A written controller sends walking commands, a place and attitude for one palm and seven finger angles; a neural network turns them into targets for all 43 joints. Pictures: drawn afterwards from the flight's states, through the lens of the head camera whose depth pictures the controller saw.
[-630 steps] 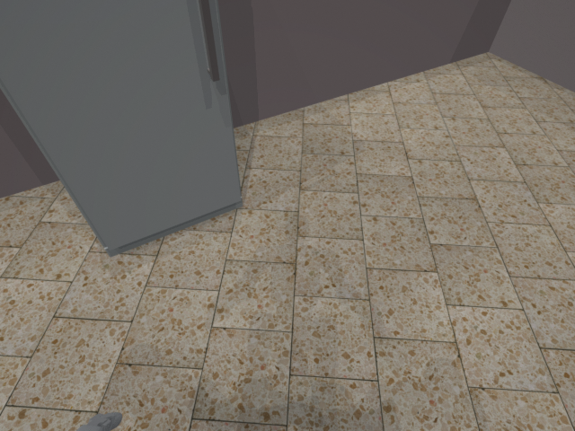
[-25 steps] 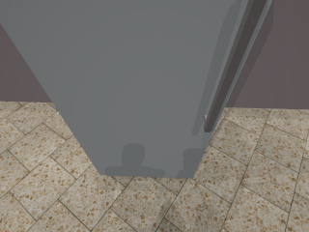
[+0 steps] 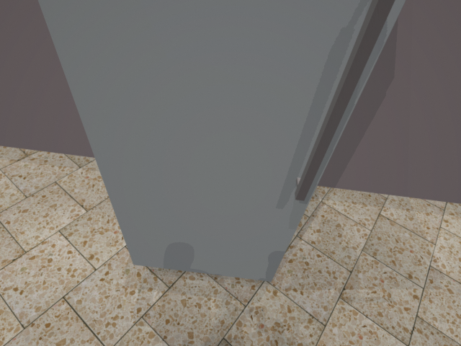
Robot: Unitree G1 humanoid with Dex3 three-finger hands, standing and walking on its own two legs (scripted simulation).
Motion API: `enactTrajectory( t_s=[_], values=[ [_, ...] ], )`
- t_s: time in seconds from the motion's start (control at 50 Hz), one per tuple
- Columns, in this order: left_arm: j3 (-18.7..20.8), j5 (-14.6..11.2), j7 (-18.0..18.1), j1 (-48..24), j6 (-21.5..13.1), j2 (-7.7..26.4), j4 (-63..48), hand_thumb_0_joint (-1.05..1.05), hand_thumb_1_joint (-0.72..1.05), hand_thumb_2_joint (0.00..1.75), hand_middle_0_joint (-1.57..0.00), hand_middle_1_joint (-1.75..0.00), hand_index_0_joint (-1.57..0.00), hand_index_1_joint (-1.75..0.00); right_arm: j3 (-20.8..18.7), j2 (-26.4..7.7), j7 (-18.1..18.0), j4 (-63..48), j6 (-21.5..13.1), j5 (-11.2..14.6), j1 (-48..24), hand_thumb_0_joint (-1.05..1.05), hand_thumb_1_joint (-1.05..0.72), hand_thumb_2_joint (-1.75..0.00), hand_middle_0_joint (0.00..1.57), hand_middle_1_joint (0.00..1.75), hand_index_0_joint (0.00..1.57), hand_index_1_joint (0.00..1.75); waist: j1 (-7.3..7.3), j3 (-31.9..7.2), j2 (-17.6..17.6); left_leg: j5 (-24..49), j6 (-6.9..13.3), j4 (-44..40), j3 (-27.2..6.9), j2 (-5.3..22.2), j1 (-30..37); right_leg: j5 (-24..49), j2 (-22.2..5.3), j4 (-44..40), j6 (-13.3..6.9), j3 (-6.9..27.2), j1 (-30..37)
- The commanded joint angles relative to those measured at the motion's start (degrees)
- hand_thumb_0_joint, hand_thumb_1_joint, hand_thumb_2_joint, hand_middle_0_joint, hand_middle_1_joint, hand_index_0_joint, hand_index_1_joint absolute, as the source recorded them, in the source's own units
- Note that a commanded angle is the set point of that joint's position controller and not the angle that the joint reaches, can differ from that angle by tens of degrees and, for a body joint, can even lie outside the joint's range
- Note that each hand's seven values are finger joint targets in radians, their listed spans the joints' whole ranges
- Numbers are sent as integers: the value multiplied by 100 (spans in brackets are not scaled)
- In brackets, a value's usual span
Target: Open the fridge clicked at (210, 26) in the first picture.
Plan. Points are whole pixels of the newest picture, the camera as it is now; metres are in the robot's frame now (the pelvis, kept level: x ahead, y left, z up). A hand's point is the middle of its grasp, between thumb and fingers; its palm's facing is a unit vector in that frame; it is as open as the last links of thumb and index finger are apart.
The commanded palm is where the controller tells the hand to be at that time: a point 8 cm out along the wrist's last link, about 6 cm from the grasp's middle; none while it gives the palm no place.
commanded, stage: come to a stop and stand still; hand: right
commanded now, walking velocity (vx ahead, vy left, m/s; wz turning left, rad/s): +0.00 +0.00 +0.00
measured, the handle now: (330, 114) +0.49 -0.14 +0.19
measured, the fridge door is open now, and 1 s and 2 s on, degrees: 0 0 0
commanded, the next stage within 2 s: look again from close up in 1.66 s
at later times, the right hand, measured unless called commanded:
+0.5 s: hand out of the picture +0.00 -0.17 -0.15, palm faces -0.01 +0.98 -0.20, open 7.4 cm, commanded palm none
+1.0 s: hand out of the picture +0.05 -0.15 -0.15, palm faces +0.01 +0.98 -0.22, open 7.4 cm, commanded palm none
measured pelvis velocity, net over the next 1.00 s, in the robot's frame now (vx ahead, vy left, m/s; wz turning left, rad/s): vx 0.03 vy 0.03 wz -0.01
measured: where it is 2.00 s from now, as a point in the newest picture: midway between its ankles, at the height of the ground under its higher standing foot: outside the picture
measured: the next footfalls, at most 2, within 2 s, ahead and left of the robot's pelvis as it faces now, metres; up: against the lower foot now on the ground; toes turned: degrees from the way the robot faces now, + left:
none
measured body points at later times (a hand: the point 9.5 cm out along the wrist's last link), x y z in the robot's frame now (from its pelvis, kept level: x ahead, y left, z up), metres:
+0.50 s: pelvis +0.01 +0.00 +0.02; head +0.02 +0.01 +0.47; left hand +0.01 +0.23 -0.14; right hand +0.01 -0.22 -0.13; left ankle +0.03 +0.13 -0.72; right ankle +0.04 -0.08 -0.72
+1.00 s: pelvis +0.03 +0.03 +0.02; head +0.03 +0.04 +0.47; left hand +0.05 +0.26 -0.14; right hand +0.05 -0.20 -0.13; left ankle +0.03 +0.13 -0.72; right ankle +0.04 -0.08 -0.72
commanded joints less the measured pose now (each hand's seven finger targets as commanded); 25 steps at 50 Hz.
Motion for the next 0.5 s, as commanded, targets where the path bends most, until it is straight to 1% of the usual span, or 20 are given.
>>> enactTrajectory(
  t_s=[0.0,0.02,0.04,0.06,0.08,0.1,0.12,0.16,0.18,0.2,0.24,0.26,0.28,0.32,0.34,0.36,0.38,0.42,0.46,0.48],
  values=[
    [94,31,4,718,-183,440,-125,0,90,90,-20,-30,-20,-30,-160,-806,-40,-501,-62,-2,-290,0,-90,-90,20,30,20,30,233,628,994,-1590,439,-1805,-791,308,-1385,-480,-431,-1206,18,811,526],
    [82,51,17,668,-236,519,-122,0,90,90,-20,-30,-20,-30,-157,-750,-35,-474,-38,14,-157,0,-90,-90,20,30,20,30,145,671,426,-1218,336,-1515,-614,102,-1005,-861,-633,-1758,-58,1146,150],
    [80,64,31,589,-292,610,-125,0,90,90,-20,-30,-20,-30,-168,-704,-33,-429,-22,19,6,0,-90,-90,20,30,20,30,23,680,58,-670,263,-1169,-382,-75,-474,-1267,-892,-2271,-156,1557,-308],
    [92,48,46,440,-327,704,-146,0,90,90,-20,-30,-20,-30,-175,-647,-24,-329,-27,10,210,0,-90,-90,20,30,20,30,-122,573,-80,-256,236,-977,-219,-120,-34,-1458,-1046,-2507,-235,1717,-565],
    [84,27,59,337,-364,694,-145,0,90,90,-20,-30,-20,-30,-166,-636,-16,-262,-57,-12,351,0,-90,-90,20,30,20,30,-230,449,-4,11,262,-1045,-230,-74,286,-1222,-1008,-2445,-260,1644,-619],
    [63,25,69,363,-387,681,-119,0,90,90,-20,-30,-20,-30,-162,-608,-8,-190,-72,0,406,0,-90,-90,20,30,20,30,-229,300,104,116,287,-1130,-311,-47,387,-1061,-934,-2415,-220,1538,-482],
    [48,20,80,411,-403,665,-55,0,90,90,-20,-30,-20,-30,-151,-584,2,-116,-83,17,441,0,-90,-90,20,30,20,30,-211,159,-3,116,301,-1213,-345,-10,417,-1002,-891,-2428,-186,1463,-326],
    [36,9,91,485,-407,634,71,0,90,90,-20,-30,-20,-30,-142,-563,12,-2,-90,22,457,0,-90,-90,20,30,20,30,-180,139,3,136,296,-1329,-337,33,349,-937,-872,-2448,-146,1359,-117],
    [25,-1,98,539,-411,599,132,0,90,90,-20,-30,-20,-30,-136,-556,8,37,-105,11,420,0,-90,-90,20,30,20,30,-169,130,131,232,300,-1399,-348,45,429,-747,-857,-2409,-150,1367,-77],
    [17,-7,103,563,-419,600,196,0,90,90,-20,-30,-20,-30,-124,-529,10,101,-118,17,450,0,-90,-90,20,30,20,30,-165,76,215,282,301,-1457,-385,87,437,-622,-845,-2366,-136,1293,20],
    [5,-12,112,640,-421,589,326,0,90,90,-20,-30,-20,-30,-106,-504,12,229,-122,30,470,0,-90,-90,20,30,20,30,-123,72,117,286,294,-1524,-383,112,396,-556,-826,-2381,-103,1240,167],
    [3,-18,116,673,-426,570,390,0,90,90,-20,-30,-20,-30,-101,-502,11,292,-126,29,473,0,-90,-90,20,30,20,30,-117,32,154,348,291,-1539,-369,124,417,-456,-833,-2378,-102,1224,247],
    [0,-26,119,684,-426,562,427,0,90,90,-20,-30,-20,-30,-92,-494,2,336,-135,22,486,0,-90,-90,20,30,20,30,-117,50,223,404,282,-1578,-357,136,443,-346,-833,-2344,-106,1203,287],
    [-17,-34,125,701,-430,541,539,0,90,90,-20,-30,-20,-30,-69,-478,0,462,-146,30,522,0,-90,-90,20,30,20,30,-91,58,200,471,275,-1637,-401,173,431,-207,-806,-2291,-81,1124,374],
    [-22,-38,127,711,-430,527,584,0,90,90,-20,-30,-20,-30,-67,-473,-2,511,-145,32,522,0,-90,-90,20,30,20,30,-88,131,135,448,273,-1658,-388,181,414,-235,-808,-2319,-70,1111,361],
    [-23,-43,128,685,-422,518,620,0,90,90,-20,-30,-20,-30,-59,-459,1,580,-145,31,563,0,-90,-90,20,30,20,30,-91,201,187,405,266,-1694,-390,181,363,-323,-809,-2330,-64,1097,366],
    [-16,-49,129,691,-419,498,636,0,90,90,-20,-30,-20,-30,-54,-449,-7,608,-161,16,576,0,-90,-90,20,30,20,30,-83,205,303,497,271,-1737,-424,186,402,-164,-788,-2257,-71,1083,387],
    [-31,-54,135,676,-427,479,712,0,90,90,-20,-30,-20,-30,-37,-442,-11,702,-175,31,619,0,-90,-90,20,30,20,30,-70,185,237,573,271,-1793,-474,229,347,40,-759,-2181,-45,996,540],
    [-35,-56,142,679,-430,474,763,0,90,90,-20,-30,-20,-30,-30,-430,-11,778,-184,34,641,0,-90,-90,20,30,20,30,-49,170,206,593,267,-1812,-484,224,299,113,-762,-2174,-33,983,641],
    [-31,-65,142,663,-432,456,781,0,90,90,-20,-30,-20,-30,-30,-435,-19,794,-199,21,658,0,-90,-90,20,30,20,30,-54,175,283,727,269,-1832,-503,230,329,309,-763,-2092,-36,930,674]
  ],
)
